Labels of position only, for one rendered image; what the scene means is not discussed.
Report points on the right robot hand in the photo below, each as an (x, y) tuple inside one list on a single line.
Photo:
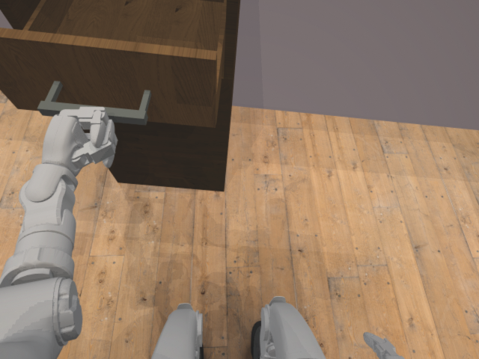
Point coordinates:
[(383, 348)]

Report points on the left robot hand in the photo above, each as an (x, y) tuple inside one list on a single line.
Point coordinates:
[(65, 136)]

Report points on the handle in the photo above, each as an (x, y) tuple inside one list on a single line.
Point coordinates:
[(50, 107)]

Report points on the robot right shin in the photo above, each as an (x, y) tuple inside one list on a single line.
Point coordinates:
[(267, 351)]

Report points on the drawer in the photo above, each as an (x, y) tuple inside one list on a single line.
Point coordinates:
[(107, 52)]

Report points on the robot left forearm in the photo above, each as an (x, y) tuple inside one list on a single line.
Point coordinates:
[(46, 239)]

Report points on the cabinet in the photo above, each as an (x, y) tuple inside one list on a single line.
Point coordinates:
[(166, 154)]

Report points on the robot left upper arm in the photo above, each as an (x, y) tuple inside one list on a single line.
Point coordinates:
[(38, 318)]

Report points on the robot right thigh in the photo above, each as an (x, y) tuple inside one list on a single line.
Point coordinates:
[(284, 326)]

